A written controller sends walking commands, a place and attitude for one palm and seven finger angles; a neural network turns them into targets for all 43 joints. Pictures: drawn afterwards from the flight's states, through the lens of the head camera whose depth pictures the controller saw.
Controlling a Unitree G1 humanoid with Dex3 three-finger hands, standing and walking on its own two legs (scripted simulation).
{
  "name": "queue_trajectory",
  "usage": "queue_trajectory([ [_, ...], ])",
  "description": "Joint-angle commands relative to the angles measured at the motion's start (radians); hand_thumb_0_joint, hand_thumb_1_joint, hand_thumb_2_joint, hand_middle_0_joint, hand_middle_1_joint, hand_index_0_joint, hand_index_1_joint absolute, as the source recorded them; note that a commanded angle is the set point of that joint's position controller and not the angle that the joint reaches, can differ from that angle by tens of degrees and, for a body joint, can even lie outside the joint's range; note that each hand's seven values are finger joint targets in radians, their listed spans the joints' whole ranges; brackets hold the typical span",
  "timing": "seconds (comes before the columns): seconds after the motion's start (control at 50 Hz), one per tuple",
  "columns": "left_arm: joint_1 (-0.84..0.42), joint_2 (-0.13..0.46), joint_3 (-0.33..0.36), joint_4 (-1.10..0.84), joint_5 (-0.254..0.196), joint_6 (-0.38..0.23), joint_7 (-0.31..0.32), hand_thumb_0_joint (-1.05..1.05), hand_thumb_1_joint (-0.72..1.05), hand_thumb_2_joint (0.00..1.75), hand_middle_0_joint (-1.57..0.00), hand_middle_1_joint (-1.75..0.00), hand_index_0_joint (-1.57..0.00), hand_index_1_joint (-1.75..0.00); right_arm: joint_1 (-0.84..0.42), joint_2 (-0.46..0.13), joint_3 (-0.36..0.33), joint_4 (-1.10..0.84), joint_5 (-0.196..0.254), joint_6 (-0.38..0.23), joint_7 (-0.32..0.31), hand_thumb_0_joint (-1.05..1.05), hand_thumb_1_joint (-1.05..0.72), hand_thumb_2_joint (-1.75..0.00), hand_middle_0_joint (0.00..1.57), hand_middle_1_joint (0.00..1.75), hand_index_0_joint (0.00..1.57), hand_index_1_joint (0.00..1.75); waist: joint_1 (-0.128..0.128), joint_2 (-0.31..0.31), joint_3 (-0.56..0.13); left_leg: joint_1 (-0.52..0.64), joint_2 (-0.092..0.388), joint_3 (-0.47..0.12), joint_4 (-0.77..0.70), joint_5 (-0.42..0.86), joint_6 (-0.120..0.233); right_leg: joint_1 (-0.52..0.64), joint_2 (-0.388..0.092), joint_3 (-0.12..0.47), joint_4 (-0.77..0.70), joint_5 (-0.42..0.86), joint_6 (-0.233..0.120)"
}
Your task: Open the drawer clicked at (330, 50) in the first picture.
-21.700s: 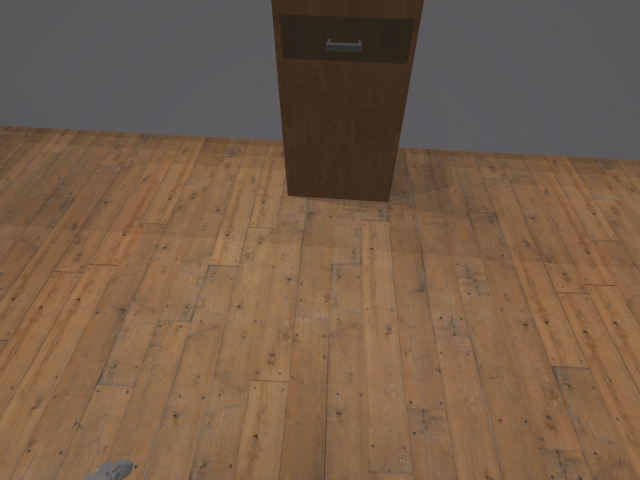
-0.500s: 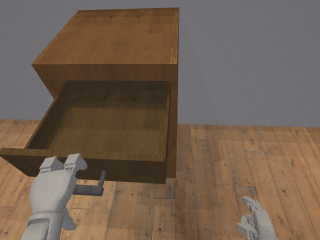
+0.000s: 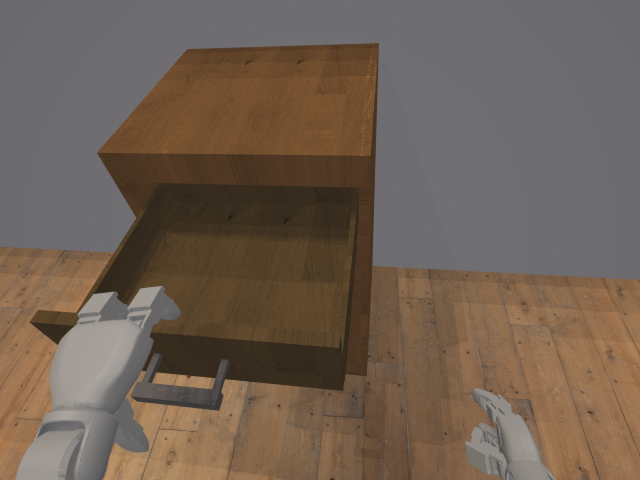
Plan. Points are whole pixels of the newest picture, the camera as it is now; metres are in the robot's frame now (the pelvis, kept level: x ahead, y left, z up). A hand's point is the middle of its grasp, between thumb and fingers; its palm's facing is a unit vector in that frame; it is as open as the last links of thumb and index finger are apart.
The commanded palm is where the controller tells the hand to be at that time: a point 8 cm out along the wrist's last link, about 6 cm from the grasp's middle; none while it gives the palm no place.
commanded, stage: lift the hand off the handle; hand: left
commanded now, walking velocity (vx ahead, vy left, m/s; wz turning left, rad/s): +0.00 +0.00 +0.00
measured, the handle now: (183, 380) +0.23 +0.25 -0.04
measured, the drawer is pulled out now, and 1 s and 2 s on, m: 0.30 0.30 0.30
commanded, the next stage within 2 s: draw the hand back to the body in 0.32 s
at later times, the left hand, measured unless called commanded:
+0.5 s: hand (117, 366) +0.19 +0.25 +0.11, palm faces +0.07 -0.09 -0.99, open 13.8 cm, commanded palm +0.16 +0.25 +0.16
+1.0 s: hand (85, 375) +0.17 +0.27 +0.12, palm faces +0.08 -0.07 -0.99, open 13.8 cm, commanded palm +0.14 +0.26 +0.17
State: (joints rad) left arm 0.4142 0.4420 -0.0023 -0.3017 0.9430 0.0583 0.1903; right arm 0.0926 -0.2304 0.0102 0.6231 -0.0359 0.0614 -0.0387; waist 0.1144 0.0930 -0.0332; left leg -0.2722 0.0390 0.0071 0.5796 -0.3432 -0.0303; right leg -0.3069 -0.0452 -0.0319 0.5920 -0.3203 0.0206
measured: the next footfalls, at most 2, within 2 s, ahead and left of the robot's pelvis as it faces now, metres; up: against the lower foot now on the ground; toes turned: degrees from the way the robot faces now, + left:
none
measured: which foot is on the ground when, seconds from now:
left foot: down 0.00-1.00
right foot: down 0.00-1.00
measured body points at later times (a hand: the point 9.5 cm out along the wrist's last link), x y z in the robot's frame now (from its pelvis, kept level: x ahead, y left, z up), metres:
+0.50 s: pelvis -0.01 +0.00 +0.01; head +0.00 -0.04 +0.46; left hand +0.18 +0.25 +0.16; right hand +0.22 -0.19 -0.09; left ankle -0.03 +0.14 -0.73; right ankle -0.01 -0.13 -0.73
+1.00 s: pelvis -0.01 +0.01 +0.01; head -0.01 -0.03 +0.46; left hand +0.16 +0.27 +0.17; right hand +0.21 -0.20 -0.08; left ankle -0.03 +0.14 -0.73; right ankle -0.01 -0.13 -0.73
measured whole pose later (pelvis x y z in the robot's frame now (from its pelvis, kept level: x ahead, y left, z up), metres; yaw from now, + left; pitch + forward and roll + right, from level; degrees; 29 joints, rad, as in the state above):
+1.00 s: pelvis -0.01 +0.01 +0.01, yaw +0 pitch -1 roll +0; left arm 0.46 0.53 0.12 -0.42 0.84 0.02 0.09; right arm 0.10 -0.25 0.01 0.61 -0.01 0.05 -0.05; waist 0.12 0.10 0.01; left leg -0.18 0.03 0.01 0.47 -0.27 -0.02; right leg -0.21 -0.05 -0.04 0.47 -0.24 0.03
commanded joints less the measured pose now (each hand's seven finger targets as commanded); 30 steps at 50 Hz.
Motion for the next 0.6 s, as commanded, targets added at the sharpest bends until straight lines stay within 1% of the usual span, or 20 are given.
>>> queue_trajectory([
  [0.0,-0.067,0.201,0.177,-0.238,-0.012,0.001,0.015,0.0,-0.5,0.3,-0.3,-1.2,-0.3,-1.2,-0.146,-0.103,-0.024,-0.174,0.008,-0.041,-0.004,0.0,-0.9,-0.9,0.2,0.3,0.2,0.3,0.0,-0.079,-0.153,0.052,-0.044,0.033,-0.082,0.359,0.039,0.133,0.035,-0.021,-0.09,0.357,-0.026],
  [0.04,-0.062,0.191,0.165,-0.269,-0.029,0.0,0.005,0.0,-0.5,0.3,-0.3,-1.2,-0.3,-1.2,-0.15,-0.108,-0.03,-0.182,0.01,-0.04,-0.005,0.0,-0.9,-0.9,0.2,0.3,0.2,0.3,0.001,-0.057,-0.154,0.069,-0.046,0.037,-0.092,0.363,0.041,0.144,0.035,-0.024,-0.101,0.365,-0.023],
  [0.08,-0.048,0.208,0.19,-0.276,-0.041,0.009,-0.007,0.0,-0.5,0.3,-0.3,-1.2,-0.3,-1.2,-0.174,-0.112,-0.027,-0.185,0.017,-0.038,-0.005,0.0,-0.9,-0.9,0.2,0.3,0.2,0.3,0.003,-0.041,-0.149,0.08,-0.04,0.031,-0.102,0.365,0.035,0.155,0.04,-0.016,-0.117,0.359,-0.028],
  [0.12,-0.093,0.212,0.179,-0.288,-0.05,0.003,-0.02,0.0,-0.5,0.3,-0.3,-1.2,-0.3,-1.2,-0.158,-0.112,-0.03,-0.173,0.016,-0.036,-0.007,0.0,-0.9,-0.9,0.2,0.3,0.2,0.3,-0.006,-0.065,-0.132,0.086,-0.042,0.032,-0.115,0.353,0.039,0.151,0.037,-0.027,-0.128,0.339,-0.023],
  [0.18,-0.061,0.231,0.203,-0.327,-0.056,0.011,-0.035,0.0,-0.5,0.3,-0.3,-1.2,-0.3,-1.2,-0.185,-0.119,-0.024,-0.194,0.023,-0.038,-0.007,0.0,-0.9,-0.9,0.2,0.3,0.2,0.3,0.006,-0.023,-0.152,0.106,-0.035,0.027,-0.123,0.379,0.033,0.176,0.037,-0.017,-0.138,0.352,-0.026],
  [0.2,-0.077,0.202,0.169,-0.355,-0.057,0.006,-0.042,0.0,-0.5,0.3,-0.3,-1.2,-0.3,-1.2,-0.156,-0.112,-0.019,-0.193,0.02,-0.038,-0.002,0.0,-0.9,-0.9,0.2,0.3,0.2,0.3,0.001,-0.031,-0.159,0.109,-0.037,0.031,-0.128,0.392,0.037,0.175,0.029,-0.032,-0.133,0.345,-0.023],
  [0.24,-0.064,0.177,0.143,-0.303,-0.067,0.015,-0.061,0.0,-0.5,0.3,-0.3,-1.2,-0.3,-1.2,-0.158,-0.115,-0.025,-0.186,0.02,-0.032,0.0,0.0,-0.9,-0.9,0.2,0.3,0.2,0.3,-0.006,-0.072,-0.089,0.094,-0.039,0.034,-0.145,0.358,0.038,0.151,0.038,-0.039,-0.151,0.319,-0.019],
  [0.26,-0.074,0.196,0.159,-0.28,-0.061,0.016,-0.067,0.0,-0.5,0.3,-0.3,-1.2,-0.3,-1.2,-0.16,-0.117,-0.027,-0.178,0.022,-0.028,0.0,0.0,-0.9,-0.9,0.2,0.3,0.2,0.3,-0.005,-0.081,-0.072,0.089,-0.037,0.035,-0.153,0.34,0.036,0.149,0.04,-0.037,-0.159,0.299,-0.02],
  [0.28,-0.067,0.19,0.162,-0.276,-0.063,0.023,-0.073,0.0,-0.5,0.3,-0.3,-1.2,-0.3,-1.2,-0.192,-0.116,-0.022,-0.186,0.027,-0.032,0.003,0.0,-0.9,-0.9,0.2,0.3,0.2,0.3,-0.001,-0.058,-0.061,0.092,-0.033,0.028,-0.158,0.325,0.035,0.152,0.046,-0.024,-0.17,0.29,-0.027],
  [0.3,-0.102,0.188,0.146,-0.29,-0.05,0.014,-0.076,0.0,-0.5,0.3,-0.3,-1.2,-0.3,-1.2,-0.157,-0.112,-0.016,-0.183,0.021,-0.031,0.006,0.0,-0.9,-0.9,0.2,0.3,0.2,0.3,-0.001,-0.076,-0.096,0.094,-0.038,0.034,-0.161,0.324,0.038,0.162,0.037,-0.035,-0.161,0.271,-0.025],
  [0.32,-0.113,0.204,0.157,-0.267,-0.049,0.015,-0.076,0.0,-0.5,0.3,-0.3,-1.2,-0.3,-1.2,-0.171,-0.115,-0.024,-0.173,0.02,-0.027,0.002,0.0,-0.9,-0.9,0.2,0.3,0.2,0.3,0.0,-0.082,-0.08,0.096,-0.038,0.031,-0.169,0.315,0.037,0.162,0.042,-0.03,-0.171,0.27,-0.026],
  [0.36,-0.121,0.215,0.166,-0.277,-0.038,0.009,-0.071,0.0,-0.5,0.3,-0.3,-1.2,-0.3,-1.2,-0.169,-0.114,-0.022,-0.182,0.019,-0.028,-0.001,0.0,-0.9,-0.9,0.2,0.3,0.2,0.3,0.009,-0.068,-0.102,0.104,-0.041,0.035,-0.168,0.329,0.038,0.175,0.04,-0.033,-0.168,0.282,-0.026],
  [0.38,-0.127,0.234,0.195,-0.278,-0.039,0.01,-0.068,0.0,-0.5,0.3,-0.3,-1.2,-0.3,-1.2,-0.194,-0.115,-0.019,-0.183,0.022,-0.033,0.0,0.0,-0.9,-0.9,0.2,0.3,0.2,0.3,0.009,-0.036,-0.105,0.107,-0.036,0.027,-0.171,0.32,0.034,0.179,0.046,-0.017,-0.178,0.276,-0.032],
  [0.4,-0.125,0.217,0.178,-0.287,-0.036,-0.001,-0.067,0.0,-0.5,0.3,-0.3,-1.2,-0.3,-1.2,-0.162,-0.107,-0.014,-0.183,0.018,-0.035,0.003,0.0,-0.9,-0.9,0.2,0.3,0.2,0.3,0.012,-0.045,-0.127,0.11,-0.04,0.034,-0.169,0.329,0.037,0.187,0.035,-0.029,-0.168,0.272,-0.03],
  [0.42,-0.124,0.238,0.197,-0.275,-0.041,-0.005,-0.063,0.0,-0.5,0.3,-0.3,-1.2,-0.3,-1.2,-0.174,-0.113,-0.024,-0.17,0.02,-0.031,-0.001,0.0,-0.9,-0.9,0.2,0.3,0.2,0.3,0.009,-0.04,-0.109,0.11,-0.038,0.034,-0.174,0.326,0.033,0.183,0.041,-0.023,-0.178,0.274,-0.031],
  [0.44,-0.118,0.23,0.192,-0.307,-0.045,-0.012,-0.058,0.0,-0.5,0.3,-0.3,-1.2,-0.3,-1.2,-0.166,-0.115,-0.022,-0.185,0.018,-0.035,-0.001,0.0,-0.9,-0.9,0.2,0.3,0.2,0.3,0.015,-0.033,-0.134,0.118,-0.041,0.036,-0.169,0.339,0.036,0.195,0.037,-0.025,-0.173,0.292,-0.029],
  [0.48,-0.07,0.26,0.241,-0.284,-0.055,-0.006,-0.051,0.0,-0.5,0.3,-0.3,-1.2,-0.3,-1.2,-0.19,-0.117,-0.02,-0.183,0.025,-0.039,-0.002,0.0,-0.9,-0.9,0.2,0.3,0.2,0.3,0.016,-0.03,-0.117,0.113,-0.036,0.029,-0.167,0.331,0.031,0.195,0.044,-0.011,-0.184,0.292,-0.031],
  [0.5,-0.074,0.238,0.22,-0.287,-0.055,-0.011,-0.053,0.0,-0.5,0.3,-0.3,-1.2,-0.3,-1.2,-0.167,-0.109,-0.014,-0.181,0.02,-0.039,0.001,0.0,-0.9,-0.9,0.2,0.3,0.2,0.3,0.015,-0.042,-0.115,0.104,-0.038,0.034,-0.172,0.324,0.033,0.192,0.033,-0.027,-0.177,0.274,-0.029],
  [0.52,-0.081,0.245,0.228,-0.271,-0.064,-0.013,-0.053,0.0,-0.5,0.3,-0.3,-1.2,-0.3,-1.2,-0.176,-0.114,-0.024,-0.169,0.024,-0.033,-0.002,0.0,-0.9,-0.9,0.2,0.3,0.2,0.3,0.007,-0.047,-0.083,0.099,-0.038,0.035,-0.176,0.312,0.032,0.18,0.039,-0.02,-0.188,0.268,-0.029],
  [0.58,-0.073,0.248,0.237,-0.279,-0.078,-0.014,-0.058,0.0,-0.5,0.3,-0.3,-1.2,-0.3,-1.2,-0.198,-0.117,-0.023,-0.183,0.029,-0.042,-0.005,0.0,-0.9,-0.9,0.2,0.3,0.2,0.3,0.005,-0.035,-0.082,0.104,-0.035,0.03,-0.176,0.289,0.031,0.171,0.043,-0.014,-0.196,0.24,-0.028],
])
